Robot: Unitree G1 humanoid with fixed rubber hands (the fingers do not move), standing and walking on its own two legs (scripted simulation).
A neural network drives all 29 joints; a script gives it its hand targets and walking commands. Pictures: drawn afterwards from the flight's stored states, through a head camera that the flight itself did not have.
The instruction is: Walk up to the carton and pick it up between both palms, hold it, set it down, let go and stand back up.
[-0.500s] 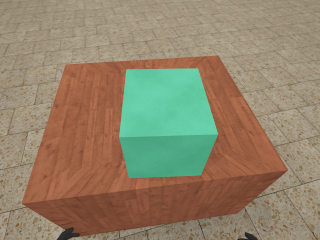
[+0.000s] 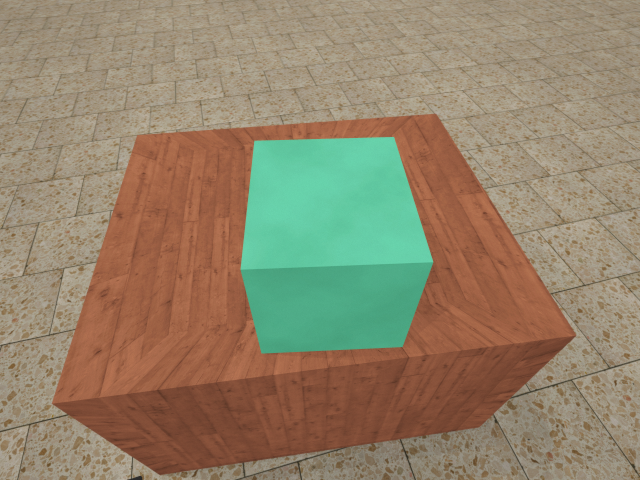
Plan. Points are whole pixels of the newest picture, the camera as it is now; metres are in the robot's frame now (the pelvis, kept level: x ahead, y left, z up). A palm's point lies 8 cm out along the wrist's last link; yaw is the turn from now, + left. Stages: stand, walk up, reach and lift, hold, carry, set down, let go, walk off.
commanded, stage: stand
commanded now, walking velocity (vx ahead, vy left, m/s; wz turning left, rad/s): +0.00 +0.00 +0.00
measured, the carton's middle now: (328, 244) +0.51 +0.00 -0.05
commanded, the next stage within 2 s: walk up in 1.08 s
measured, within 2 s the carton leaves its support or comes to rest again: neither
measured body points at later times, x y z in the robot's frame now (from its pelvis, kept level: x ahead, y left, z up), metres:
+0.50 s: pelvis -0.02 +0.00 +0.00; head -0.03 +0.00 +0.45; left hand +0.06 +0.28 -0.13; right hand +0.05 -0.25 -0.14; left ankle +0.01 +0.12 -0.72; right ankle +0.01 -0.12 -0.72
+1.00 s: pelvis -0.02 +0.00 +0.00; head -0.03 -0.01 +0.45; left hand +0.05 +0.28 -0.13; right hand +0.05 -0.25 -0.15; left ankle +0.01 +0.12 -0.72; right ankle +0.01 -0.12 -0.72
